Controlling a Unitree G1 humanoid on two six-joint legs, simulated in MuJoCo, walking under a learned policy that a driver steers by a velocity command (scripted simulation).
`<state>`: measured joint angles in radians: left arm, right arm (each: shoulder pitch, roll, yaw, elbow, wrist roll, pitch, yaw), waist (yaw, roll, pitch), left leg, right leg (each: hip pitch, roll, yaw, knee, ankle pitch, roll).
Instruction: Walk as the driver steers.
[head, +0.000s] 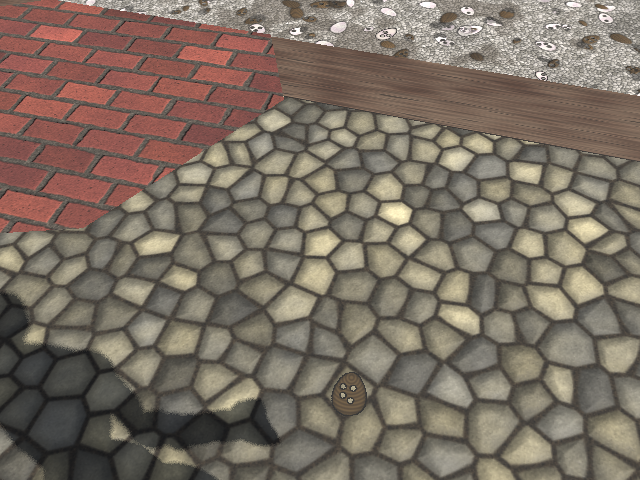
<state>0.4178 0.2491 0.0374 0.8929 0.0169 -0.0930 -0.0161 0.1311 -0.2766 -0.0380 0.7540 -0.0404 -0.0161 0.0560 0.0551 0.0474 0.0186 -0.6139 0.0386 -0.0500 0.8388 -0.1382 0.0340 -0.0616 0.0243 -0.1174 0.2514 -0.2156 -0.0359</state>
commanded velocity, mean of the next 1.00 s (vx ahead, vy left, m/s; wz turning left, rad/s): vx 0.50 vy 0.00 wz -0.36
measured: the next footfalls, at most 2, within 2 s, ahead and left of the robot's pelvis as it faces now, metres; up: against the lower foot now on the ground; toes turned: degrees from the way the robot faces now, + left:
left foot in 0.16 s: +0.23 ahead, +0.12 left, +0.00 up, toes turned +3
right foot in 0.70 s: +0.48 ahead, -0.11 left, +0.00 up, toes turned -21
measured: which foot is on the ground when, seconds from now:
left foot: up 0.00-0.14, down 0.16-0.68, up 0.70-1.00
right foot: down 0.00-0.16, up 0.18-0.68, down 0.70-1.00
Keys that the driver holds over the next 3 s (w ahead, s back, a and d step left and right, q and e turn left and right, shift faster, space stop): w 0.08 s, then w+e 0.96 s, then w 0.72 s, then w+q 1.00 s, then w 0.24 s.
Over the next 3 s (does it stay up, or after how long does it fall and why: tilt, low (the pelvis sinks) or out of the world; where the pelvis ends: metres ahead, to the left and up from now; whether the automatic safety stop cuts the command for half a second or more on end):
stays up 1.46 -0.52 -0.01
